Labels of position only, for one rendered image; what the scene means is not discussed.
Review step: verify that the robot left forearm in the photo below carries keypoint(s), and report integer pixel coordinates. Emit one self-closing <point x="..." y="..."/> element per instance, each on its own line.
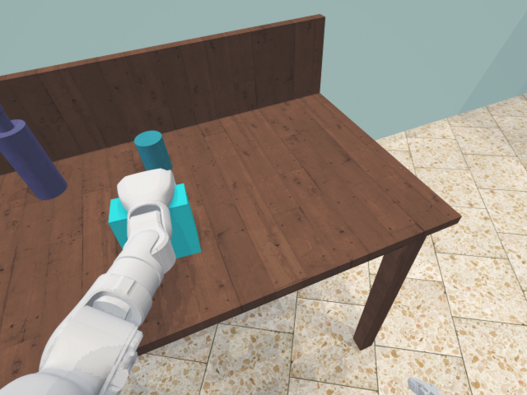
<point x="126" y="290"/>

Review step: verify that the left robot hand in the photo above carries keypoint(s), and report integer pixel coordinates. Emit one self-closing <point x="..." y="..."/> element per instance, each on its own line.
<point x="157" y="185"/>

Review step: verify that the sponge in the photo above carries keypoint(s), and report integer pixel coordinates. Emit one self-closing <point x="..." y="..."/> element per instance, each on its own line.
<point x="184" y="232"/>

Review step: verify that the table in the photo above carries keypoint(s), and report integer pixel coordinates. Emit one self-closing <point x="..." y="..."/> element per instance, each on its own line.
<point x="285" y="189"/>

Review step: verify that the right robot hand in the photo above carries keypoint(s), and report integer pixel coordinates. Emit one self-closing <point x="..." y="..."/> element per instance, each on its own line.
<point x="420" y="387"/>

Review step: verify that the left robot upper arm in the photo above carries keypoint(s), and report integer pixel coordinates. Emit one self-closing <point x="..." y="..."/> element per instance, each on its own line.
<point x="93" y="356"/>

